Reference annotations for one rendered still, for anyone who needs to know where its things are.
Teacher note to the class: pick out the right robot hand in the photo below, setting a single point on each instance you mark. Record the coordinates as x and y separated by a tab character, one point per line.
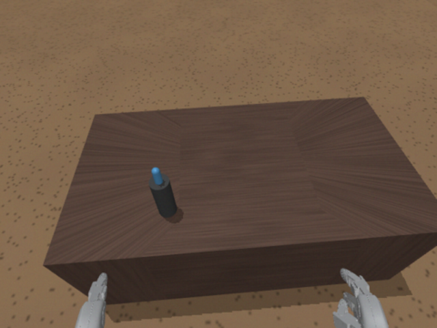
367	309

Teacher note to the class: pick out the left robot hand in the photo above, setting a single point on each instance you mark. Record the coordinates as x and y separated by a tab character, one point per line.
91	314

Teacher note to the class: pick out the bottle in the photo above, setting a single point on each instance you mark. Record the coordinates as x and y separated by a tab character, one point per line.
162	192

